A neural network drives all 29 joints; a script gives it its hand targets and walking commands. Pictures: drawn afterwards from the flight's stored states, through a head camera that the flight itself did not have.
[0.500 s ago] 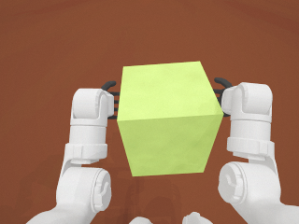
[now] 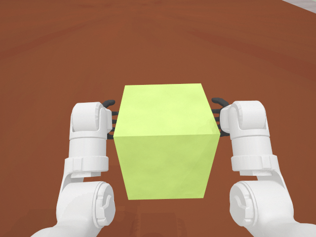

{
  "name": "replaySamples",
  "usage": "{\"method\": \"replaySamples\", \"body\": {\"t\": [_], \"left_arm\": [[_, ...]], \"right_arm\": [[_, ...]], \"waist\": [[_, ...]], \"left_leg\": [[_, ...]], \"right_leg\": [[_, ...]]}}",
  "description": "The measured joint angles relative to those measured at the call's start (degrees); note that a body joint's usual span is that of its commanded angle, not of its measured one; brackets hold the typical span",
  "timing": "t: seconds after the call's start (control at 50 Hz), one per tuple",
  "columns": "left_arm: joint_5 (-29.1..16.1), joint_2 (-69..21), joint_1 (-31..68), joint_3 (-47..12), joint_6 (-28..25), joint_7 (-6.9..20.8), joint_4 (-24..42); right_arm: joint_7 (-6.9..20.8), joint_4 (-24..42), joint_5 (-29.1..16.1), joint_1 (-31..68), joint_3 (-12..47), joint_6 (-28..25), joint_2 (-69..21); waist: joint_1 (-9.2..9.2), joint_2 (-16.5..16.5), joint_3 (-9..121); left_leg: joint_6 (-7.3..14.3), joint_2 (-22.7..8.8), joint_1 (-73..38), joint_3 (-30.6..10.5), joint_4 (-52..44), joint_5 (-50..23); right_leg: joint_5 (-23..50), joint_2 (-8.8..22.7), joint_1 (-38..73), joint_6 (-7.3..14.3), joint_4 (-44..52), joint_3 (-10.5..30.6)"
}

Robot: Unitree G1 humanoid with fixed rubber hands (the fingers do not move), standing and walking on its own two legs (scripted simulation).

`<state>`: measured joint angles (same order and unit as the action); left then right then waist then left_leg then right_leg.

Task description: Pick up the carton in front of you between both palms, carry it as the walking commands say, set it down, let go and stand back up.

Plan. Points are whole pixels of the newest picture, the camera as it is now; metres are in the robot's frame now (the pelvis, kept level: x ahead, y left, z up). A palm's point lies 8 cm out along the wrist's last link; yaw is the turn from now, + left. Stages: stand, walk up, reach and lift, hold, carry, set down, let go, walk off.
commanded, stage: carry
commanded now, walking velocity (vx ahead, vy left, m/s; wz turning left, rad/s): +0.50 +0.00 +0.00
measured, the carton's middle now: (164, 142) +0.37 -0.01 +0.06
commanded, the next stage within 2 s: none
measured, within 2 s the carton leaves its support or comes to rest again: neither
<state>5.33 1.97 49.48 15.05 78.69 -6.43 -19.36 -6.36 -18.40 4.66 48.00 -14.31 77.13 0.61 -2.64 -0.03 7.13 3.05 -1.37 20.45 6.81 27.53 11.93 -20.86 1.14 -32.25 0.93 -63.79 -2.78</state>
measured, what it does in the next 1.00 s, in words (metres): walks ahead: right foot, then left foot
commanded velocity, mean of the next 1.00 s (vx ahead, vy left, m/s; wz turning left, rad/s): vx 0.50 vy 0.00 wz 0.00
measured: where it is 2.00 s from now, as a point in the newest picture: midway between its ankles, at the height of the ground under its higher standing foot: (159, 159)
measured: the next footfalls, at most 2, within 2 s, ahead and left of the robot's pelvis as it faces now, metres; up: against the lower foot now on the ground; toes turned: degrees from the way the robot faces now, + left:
right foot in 0.24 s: +0.29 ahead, -0.14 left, +0.00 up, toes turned -9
left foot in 0.64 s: +0.57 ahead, +0.09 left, +0.00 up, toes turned +11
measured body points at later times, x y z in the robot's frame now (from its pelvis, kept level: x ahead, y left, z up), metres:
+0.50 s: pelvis +0.30 -0.05 +0.01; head +0.32 -0.06 +0.46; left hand +0.59 +0.12 +0.09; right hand +0.61 -0.19 +0.08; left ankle +0.35 +0.09 -0.70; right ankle +0.25 -0.14 -0.74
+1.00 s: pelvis +0.61 -0.01 +0.01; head +0.58 +0.00 +0.46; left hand +0.89 +0.13 +0.09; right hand +0.88 -0.17 +0.10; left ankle +0.53 +0.08 -0.74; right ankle +0.75 -0.16 -0.70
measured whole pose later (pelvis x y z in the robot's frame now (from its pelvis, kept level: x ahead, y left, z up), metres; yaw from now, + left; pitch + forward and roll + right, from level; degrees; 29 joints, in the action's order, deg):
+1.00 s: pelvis +0.61 -0.01 +0.01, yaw -1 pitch +4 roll +0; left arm 7.9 -7.6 8.4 5.4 71.2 -5.5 18.2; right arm -5.2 17.1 6.7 8.8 -5.2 69.1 -7.6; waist -1.3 -0.6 9.8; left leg 1.0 -1.7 3.8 11.6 14.1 14.5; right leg -4.6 6.9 -35.2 -1.4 -35.5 -7.2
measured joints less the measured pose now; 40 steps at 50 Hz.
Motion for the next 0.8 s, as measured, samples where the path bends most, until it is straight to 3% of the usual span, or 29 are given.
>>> {"method": "replaySamples", "body": {"t": [0.1, 0.2, 0.24, 0.28, 0.3, 0.36, 0.48, 0.56, 0.64, 0.66, 0.7, 0.74, 0.8], "left_arm": [[-0.3, -0.82, -3.89, -1.04, -2.09, -0.07, 4.01], [-1.16, -1.37, -7.75, -1.85, -4.63, -0.09, 7.97], [-1.18, -2.04, -9.03, -2.13, -5.48, -0.06, 9.04], [-0.11, -4.23, -11.38, -2.49, -7.46, -0.15, 10.38], [0.64, -5.36, -12.82, -2.71, -7.97, -0.15, 11.21], [1.89, -8.09, -19.24, -3.14, -8.07, -0.16, 16.64], [2.46, -11.57, -32.24, -4.1, -8.99, 0.52, 33.02], [1.77, -10.38, -35.99, -6.86, -9.24, 1.33, 37.29], [2.31, -9.97, -38.05, -8.4, -8.0, 1.46, 37.31], [2.43, -9.73, -38.26, -8.24, -7.75, 1.5, 36.82], [2.48, -9.26, -39.02, -7.49, -7.28, 1.51, 35.17], [2.58, -9.21, -39.56, -7.32, -6.53, 1.46, 33.53], [2.9, -9.71, -40.15, -8.07, -6.36, 1.15, 32.3]], "right_arm": [[-0.24, 3.93, 0.15, -3.8, 0.12, -2.21, -1.3], [-0.35, 8.55, 1.26, -7.44, 0.03, -4.29, -3.18], [-0.26, 10.79, 1.61, -9.29, 0.14, -4.52, -3.56], [-0.06, 12.68, 1.53, -11.66, 0.41, -5.44, -3.05], [0.21, 13.75, 1.4, -13.28, 0.24, -5.68, -3.05], [0.62, 17.9, 1.35, -18.55, 0.45, -5.75, -4.38], [0.82, 30.88, 1.51, -29.0, 3.11, -7.94, -9.04], [0.89, 36.76, 2.38, -34.15, 6.48, -8.36, -9.19], [1.21, 36.85, 2.82, -36.23, 7.68, -7.13, -8.66], [1.31, 35.7, 2.98, -36.24, 8.01, -7.22, -8.67], [1.43, 32.04, 3.45, -35.81, 8.77, -7.47, -8.75], [1.43, 29.98, 3.65, -36.21, 8.95, -6.93, -8.67], [1.41, 30.02, 3.3, -38.07, 8.65, -6.73, -8.4]], "waist": [[1.0, -0.62, -2.12], [2.88, -0.96, -2.88], [2.89, -1.12, -2.46], [3.47, 1.26, -2.5], [3.45, 1.34, -2.7], [2.88, 0.46, -3.33], [2.71, 0.21, -4.01], [3.14, 0.29, -2.06], [3.7, -0.43, 1.51], [3.56, -1.49, 2.33], [2.82, -2.34, 3.34], [2.37, -1.45, 3.34], [1.86, -0.94, 2.88]], "left_leg": [[-1.01, -0.1, -7.32, 0.04, -7.01, 0.77], [-3.29, -0.67, -14.06, 0.27, -9.18, 5.04], [-4.39, -0.98, -14.56, -0.19, -4.14, 9.71], [-4.5, -2.84, -10.06, -1.52, 8.81, 12.71], [-4.38, -2.25, -6.58, -2.72, 16.65, 13.61], [-4.02, -0.64, 2.61, -2.83, 29.6, 12.98], [-4.93, -1.96, 10.96, -1.13, 17.36, 6.23], [-4.51, -2.39, 11.43, 0.57, 6.47, -1.99], [-3.33, -1.53, 6.28, 4.46, -2.16, -6.46], [-1.79, -0.85, 5.66, 5.34, -0.85, -7.27], [0.88, -0.53, 5.51, 6.43, 3.71, -3.53], [1.28, -0.93, 3.3, 6.37, 3.05, -1.31], [0.73, -0.73, -1.34, 5.98, -1.71, -1.07]], "right_leg": [[7.36, 2.31, -2.91, -1.56, 18.58, -1.26], [16.68, 2.21, 2.41, -1.34, 37.5, -5.09], [18.59, 2.11, 6.95, -0.15, 42.58, -6.85], [16.85, 1.03, 6.94, 1.74, 38.72, -8.17], [14.75, 1.17, 7.39, 2.26, 37.64, -8.42], [12.08, 1.97, 11.18, 1.71, 39.95, -8.43], [9.06, 1.97, 20.34, 0.87, 46.0, -7.71], [4.55, 1.8, 26.79, -0.66, 46.97, -7.66], [-3.47, 2.73, 32.2, -3.05, 42.17, -6.93], [-6.43, 4.13, 31.61, -3.41, 37.33, -6.73], [-6.44, 5.35, 25.11, -2.98, 20.56, -3.79], [-5.79, 3.88, 16.86, -1.92, 5.88, -1.29], [-0.27, 4.02, 7.12, -1.07, 0.75, -1.12]]}}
